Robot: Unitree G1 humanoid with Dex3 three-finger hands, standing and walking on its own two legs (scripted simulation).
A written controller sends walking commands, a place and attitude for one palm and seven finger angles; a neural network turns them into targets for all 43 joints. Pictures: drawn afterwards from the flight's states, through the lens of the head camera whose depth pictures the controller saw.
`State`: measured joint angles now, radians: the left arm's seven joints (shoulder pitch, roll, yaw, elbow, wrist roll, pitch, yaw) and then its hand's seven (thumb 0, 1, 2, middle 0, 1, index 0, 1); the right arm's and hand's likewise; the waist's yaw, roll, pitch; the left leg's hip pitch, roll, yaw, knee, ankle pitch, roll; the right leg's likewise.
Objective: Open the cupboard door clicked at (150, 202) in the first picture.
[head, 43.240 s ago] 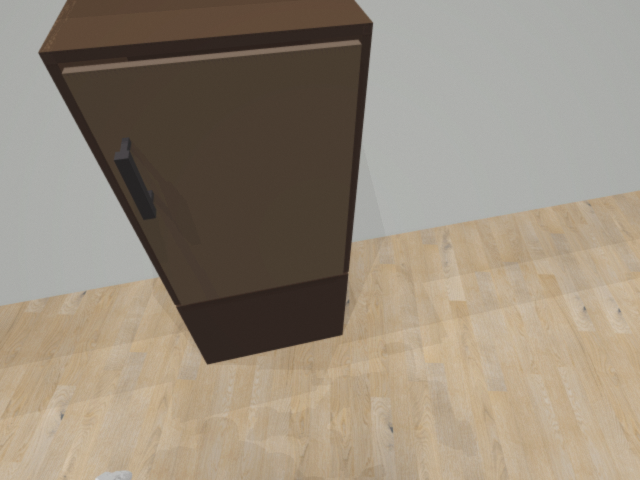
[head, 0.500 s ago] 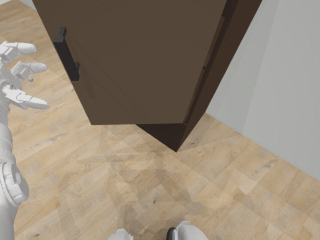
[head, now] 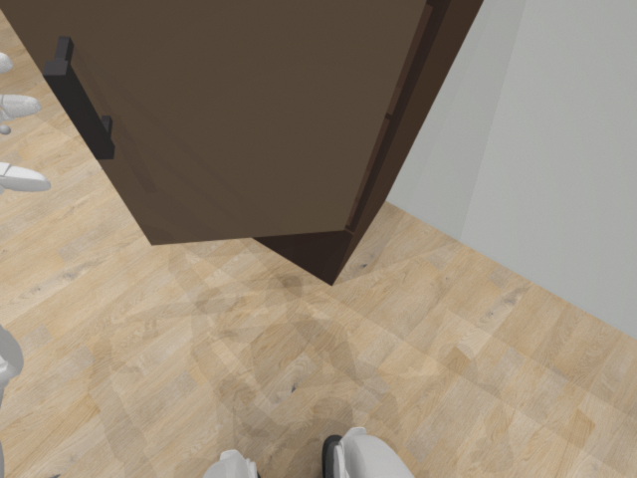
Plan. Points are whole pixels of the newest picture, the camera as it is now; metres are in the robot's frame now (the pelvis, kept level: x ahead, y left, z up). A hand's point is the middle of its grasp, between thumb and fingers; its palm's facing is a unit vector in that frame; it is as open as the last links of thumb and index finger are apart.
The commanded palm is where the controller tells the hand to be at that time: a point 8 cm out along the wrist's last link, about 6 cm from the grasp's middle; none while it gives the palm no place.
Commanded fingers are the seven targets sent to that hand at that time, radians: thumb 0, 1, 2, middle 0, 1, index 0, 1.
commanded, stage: move the hooked fingers beside the handle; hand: left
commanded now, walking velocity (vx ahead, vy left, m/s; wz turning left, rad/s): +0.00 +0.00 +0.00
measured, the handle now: (86, 102) +0.54 +0.23 +0.10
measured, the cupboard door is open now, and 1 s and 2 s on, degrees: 39 39 39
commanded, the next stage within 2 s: slide the fingers in behind the handle in 0.60 s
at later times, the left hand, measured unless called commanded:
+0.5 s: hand (19, 137) +0.48 +0.28 +0.11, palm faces +0.05 -1.00 +0.00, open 14.0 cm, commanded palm +0.45 +0.33 +0.10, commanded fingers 0.00 -0.50 0.30 -0.30 -1.20 -0.30 -1.20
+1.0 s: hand (34, 138) +0.48 +0.27 +0.10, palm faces +0.03 -1.00 +0.00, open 14.0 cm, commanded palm +0.46 +0.31 +0.10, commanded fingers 0.00 -0.50 0.30 -0.30 -1.20 -0.30 -1.20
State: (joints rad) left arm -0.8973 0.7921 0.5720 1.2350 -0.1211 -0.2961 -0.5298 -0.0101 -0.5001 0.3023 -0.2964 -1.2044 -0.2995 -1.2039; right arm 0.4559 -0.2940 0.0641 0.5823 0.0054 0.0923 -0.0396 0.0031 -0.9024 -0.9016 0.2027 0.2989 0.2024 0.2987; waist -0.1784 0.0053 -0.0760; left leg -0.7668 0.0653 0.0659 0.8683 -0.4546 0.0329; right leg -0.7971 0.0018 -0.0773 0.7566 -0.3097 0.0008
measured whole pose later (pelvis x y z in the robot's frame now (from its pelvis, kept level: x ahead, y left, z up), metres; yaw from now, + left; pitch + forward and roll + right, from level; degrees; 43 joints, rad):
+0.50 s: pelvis +0.00 +0.00 +0.00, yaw +1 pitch +19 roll -3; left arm -0.86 0.68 0.51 1.17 -0.13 -0.30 -0.47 -0.01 -0.50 0.30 -0.30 -1.20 -0.30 -1.20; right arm 0.38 -0.28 0.06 0.56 0.01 0.10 -0.03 0.00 -0.90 -0.90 0.20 0.30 0.20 0.30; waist -0.15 0.01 -0.09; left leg -0.74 0.06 0.05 0.88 -0.47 0.03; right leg -0.76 0.00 -0.09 0.77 -0.33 0.00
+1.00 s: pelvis -0.01 -0.01 +0.00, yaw +1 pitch +19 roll -3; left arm -0.91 0.72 0.50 1.20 -0.13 -0.31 -0.48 -0.01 -0.50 0.30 -0.30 -1.20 -0.30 -1.20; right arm 0.43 -0.31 0.06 0.59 0.01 0.08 -0.05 0.00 -0.90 -0.90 0.20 0.30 0.20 0.30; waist -0.17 0.00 -0.07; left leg -0.78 0.06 0.04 0.89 -0.45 0.02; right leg -0.81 0.00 -0.10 0.78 -0.31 -0.01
